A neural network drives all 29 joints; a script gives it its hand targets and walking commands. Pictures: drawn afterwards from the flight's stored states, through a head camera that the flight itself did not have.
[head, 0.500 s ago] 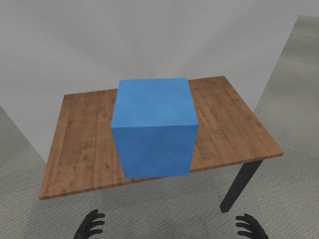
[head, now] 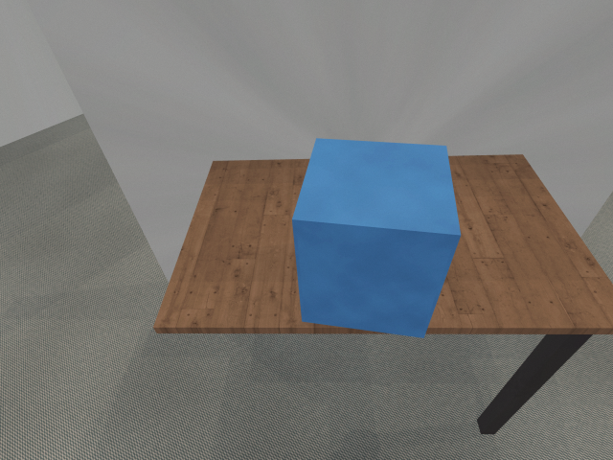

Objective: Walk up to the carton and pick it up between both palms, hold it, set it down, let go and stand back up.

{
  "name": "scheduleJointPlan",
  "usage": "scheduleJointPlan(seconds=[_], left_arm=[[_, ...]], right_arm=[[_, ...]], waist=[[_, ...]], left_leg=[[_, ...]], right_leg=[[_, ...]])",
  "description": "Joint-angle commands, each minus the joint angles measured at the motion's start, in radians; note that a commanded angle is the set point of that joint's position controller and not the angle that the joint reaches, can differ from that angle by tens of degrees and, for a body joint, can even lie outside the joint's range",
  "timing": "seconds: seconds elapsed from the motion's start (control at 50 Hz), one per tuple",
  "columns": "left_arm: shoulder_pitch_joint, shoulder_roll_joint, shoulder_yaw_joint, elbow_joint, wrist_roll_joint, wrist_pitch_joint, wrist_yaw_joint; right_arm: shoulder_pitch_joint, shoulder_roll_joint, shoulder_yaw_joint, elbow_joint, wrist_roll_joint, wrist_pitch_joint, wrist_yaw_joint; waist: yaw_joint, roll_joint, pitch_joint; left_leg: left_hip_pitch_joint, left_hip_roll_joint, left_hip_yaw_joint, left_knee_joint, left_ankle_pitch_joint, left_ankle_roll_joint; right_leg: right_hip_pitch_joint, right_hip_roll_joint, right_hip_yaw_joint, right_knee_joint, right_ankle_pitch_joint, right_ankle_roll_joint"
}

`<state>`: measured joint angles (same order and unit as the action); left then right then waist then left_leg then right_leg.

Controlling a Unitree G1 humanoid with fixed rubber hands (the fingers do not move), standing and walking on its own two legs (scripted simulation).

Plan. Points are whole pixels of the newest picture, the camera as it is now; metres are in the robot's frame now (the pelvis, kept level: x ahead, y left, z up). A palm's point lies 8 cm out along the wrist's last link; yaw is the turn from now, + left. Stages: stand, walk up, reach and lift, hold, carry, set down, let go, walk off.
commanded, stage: stand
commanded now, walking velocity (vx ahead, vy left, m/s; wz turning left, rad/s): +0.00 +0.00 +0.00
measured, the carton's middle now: (370, 238) +0.47 -0.05 +0.02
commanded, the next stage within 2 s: none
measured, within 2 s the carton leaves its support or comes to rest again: neither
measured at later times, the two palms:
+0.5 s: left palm out of the picture -0.01 +0.23 -0.13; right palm out of the picture +0.04 -0.24 -0.13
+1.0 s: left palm out of the picture -0.02 +0.21 -0.14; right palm out of the picture +0.05 -0.23 -0.14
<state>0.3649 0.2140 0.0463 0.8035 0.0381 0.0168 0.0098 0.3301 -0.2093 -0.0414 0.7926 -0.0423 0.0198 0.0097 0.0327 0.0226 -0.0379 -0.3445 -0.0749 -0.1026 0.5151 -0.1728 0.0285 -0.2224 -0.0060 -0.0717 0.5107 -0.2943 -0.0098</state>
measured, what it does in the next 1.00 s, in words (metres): stands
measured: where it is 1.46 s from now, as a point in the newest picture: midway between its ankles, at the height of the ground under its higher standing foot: outside the picture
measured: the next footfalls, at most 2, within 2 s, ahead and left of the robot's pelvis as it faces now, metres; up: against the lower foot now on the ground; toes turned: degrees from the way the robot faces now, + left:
none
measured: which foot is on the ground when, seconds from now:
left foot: down 0.00-1.00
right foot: down 0.00-1.00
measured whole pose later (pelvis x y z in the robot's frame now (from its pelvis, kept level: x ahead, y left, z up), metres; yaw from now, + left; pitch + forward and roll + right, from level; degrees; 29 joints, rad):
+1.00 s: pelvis +0.03 -0.01 +0.00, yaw +3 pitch -1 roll +0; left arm 0.36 0.15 0.05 1.07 0.02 0.00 0.04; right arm 0.29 -0.14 -0.01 1.07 -0.01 0.01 -0.03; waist 0.01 0.00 0.01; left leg -0.26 -0.09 -0.16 0.47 -0.18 0.01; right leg -0.10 0.00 -0.10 0.43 -0.31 -0.02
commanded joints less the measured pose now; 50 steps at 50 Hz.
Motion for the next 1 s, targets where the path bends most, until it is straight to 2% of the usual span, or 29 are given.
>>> scheduleJointPlan(seconds=[0.0, 0.14, 0.18, 0.26, 0.4, 0.48, 0.66, 0.72, 0.9, 0.98], left_arm=[[-0.046, 0.118, 0.023, -0.055, 0.007, -0.038, 0.014], [0.083, 0.107, 0.027, 0.007, -0.010, -0.040, 0.013], [0.098, 0.108, 0.031, 0.021, -0.010, -0.040, 0.010], [0.104, 0.094, 0.028, 0.047, -0.007, -0.044, 0.013], [0.077, 0.081, 0.021, 0.084, -0.003, -0.048, 0.022], [0.069, 0.089, 0.026, 0.107, -0.007, -0.043, 0.030], [0.101, 0.066, 0.027, 0.175, -0.016, -0.026, 0.033], [0.100, 0.048, 0.025, 0.196, -0.016, -0.023, 0.033], [0.080, 0.026, 0.020, 0.250, -0.015, -0.021, 0.038], [0.077, 0.022, 0.019, 0.268, -0.018, -0.018, 0.041]], right_arm=[[0.042, -0.111, -0.030, -0.038, 0.000, -0.034, 0.000], [0.016, -0.115, -0.027, 0.011, 0.009, -0.040, -0.010], [0.005, -0.107, -0.023, 0.018, 0.013, -0.039, -0.014], [-0.005, -0.100, -0.022, 0.039, 0.015, -0.038, -0.021], [0.021, -0.078, -0.014, 0.098, 0.022, -0.041, -0.020], [0.021, -0.068, -0.008, 0.131, 0.019, -0.038, -0.023], [0.018, -0.060, 0.006, 0.185, 0.025, -0.034, -0.039], [0.021, -0.060, 0.008, 0.200, 0.024, -0.032, -0.044], [0.018, -0.033, 0.016, 0.245, 0.029, -0.024, -0.049], [0.010, -0.029, 0.019, 0.262, 0.030, -0.022, -0.051]], waist=[[-0.059, -0.117, 0.094], [-0.005, 0.048, 0.080], [0.006, 0.072, 0.051], [0.006, 0.034, 0.051], [-0.025, -0.068, 0.072], [-0.029, -0.052, 0.087], [-0.007, 0.021, 0.082], [-0.006, 0.021, 0.084], [-0.022, -0.033, 0.109], [-0.023, -0.024, 0.109]], left_leg=[[0.069, 0.073, -0.084, -0.069, -0.026, 0.002], [-0.049, 0.111, -0.194, -0.217, -0.160, 0.012], [-0.051, 0.115, -0.212, -0.244, -0.188, 0.017], [-0.039, 0.100, -0.195, -0.225, -0.150, 0.016], [-0.002, 0.068, -0.123, -0.110, 0.018, 0.008], [0.009, 0.065, -0.108, -0.091, 0.066, 0.005], [0.013, 0.089, -0.168, -0.130, 0.107, 0.023], [0.024, 0.095, -0.182, -0.140, 0.113, 0.027], [0.039, 0.076, -0.149, -0.109, 0.129, 0.019], [0.047, 0.073, -0.145, -0.111, 0.132, 0.016]], right_leg=[[-0.145, -0.131, 0.183, -0.257, -0.170, -0.074], [-0.004, -0.056, 0.097, -0.131, -0.068, -0.051], [0.031, -0.043, 0.084, -0.108, -0.047, -0.044], [0.029, -0.058, 0.100, -0.130, -0.047, -0.048], [0.009, -0.116, 0.144, -0.209, -0.010, -0.075], [0.023, -0.120, 0.132, -0.207, 0.031, -0.082], [0.098, -0.078, 0.085, -0.140, 0.088, -0.061], [0.106, -0.070, 0.077, -0.137, 0.084, -0.053], [0.107, -0.086, 0.083, -0.170, 0.110, -0.056], [0.113, -0.087, 0.084, -0.178, 0.104, -0.058]])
